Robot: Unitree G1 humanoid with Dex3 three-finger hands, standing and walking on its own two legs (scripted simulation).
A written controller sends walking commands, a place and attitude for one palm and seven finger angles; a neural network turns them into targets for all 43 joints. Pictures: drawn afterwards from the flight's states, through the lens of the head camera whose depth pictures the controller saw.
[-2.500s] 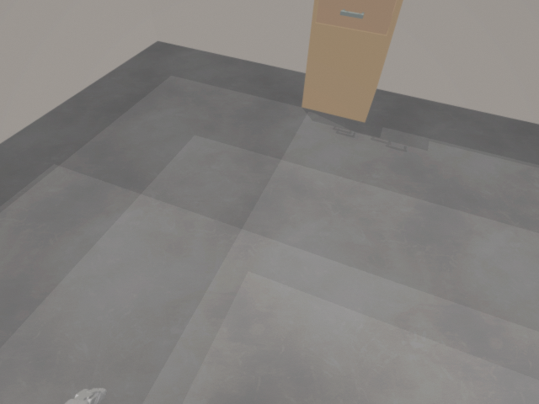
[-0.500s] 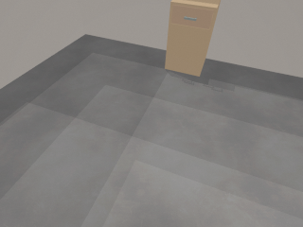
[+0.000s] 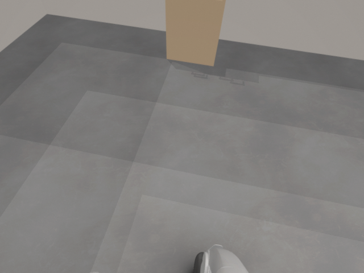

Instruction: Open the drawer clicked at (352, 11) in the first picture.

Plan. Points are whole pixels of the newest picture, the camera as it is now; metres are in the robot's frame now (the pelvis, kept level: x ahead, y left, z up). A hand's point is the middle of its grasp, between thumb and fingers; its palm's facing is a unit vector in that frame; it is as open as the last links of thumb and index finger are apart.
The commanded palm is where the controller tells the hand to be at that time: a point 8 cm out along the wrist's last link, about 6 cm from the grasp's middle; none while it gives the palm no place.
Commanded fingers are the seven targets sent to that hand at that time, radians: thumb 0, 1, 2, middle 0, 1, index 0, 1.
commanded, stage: walk to a spot facing it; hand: left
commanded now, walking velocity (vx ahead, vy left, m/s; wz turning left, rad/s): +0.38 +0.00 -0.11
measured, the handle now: out of the picture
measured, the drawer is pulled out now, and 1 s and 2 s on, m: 0.00 0.00 0.00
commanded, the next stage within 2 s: take the last steps up to it in 1.90 s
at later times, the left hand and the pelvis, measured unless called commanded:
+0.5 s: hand (111, 250) +0.19 +0.19 -0.17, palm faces +0.08 -0.99 -0.12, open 7.3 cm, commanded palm none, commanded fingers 0.00 0.90 0.90 -0.20 -0.30 -0.20 -0.30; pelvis +0.22 +0.02 +0.01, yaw +0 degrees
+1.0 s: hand (141, 130) +0.57 +0.16 -0.16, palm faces -0.15 -0.97 -0.21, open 7.4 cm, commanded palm none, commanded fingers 0.00 0.90 0.90 -0.20 -0.30 -0.20 -0.30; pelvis +0.44 -0.01 +0.00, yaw -7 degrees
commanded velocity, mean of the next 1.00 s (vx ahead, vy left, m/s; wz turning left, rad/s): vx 0.38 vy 0.00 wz -0.08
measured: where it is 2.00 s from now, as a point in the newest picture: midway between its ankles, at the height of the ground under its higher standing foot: (187, 153)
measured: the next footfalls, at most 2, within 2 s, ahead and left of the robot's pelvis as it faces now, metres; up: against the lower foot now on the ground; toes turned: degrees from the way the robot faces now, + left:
right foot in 0.06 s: +0.19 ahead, -0.10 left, +0.00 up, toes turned -8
left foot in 0.52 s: +0.34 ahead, +0.14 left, +0.00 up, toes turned +9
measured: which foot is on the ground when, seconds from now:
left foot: down 0.00-0.06, up 0.08-0.50, down 0.52-0.98, up 1.00-1.00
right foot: up 0.00-0.04, down 0.06-0.52, up 0.54-0.96, down 0.98-1.00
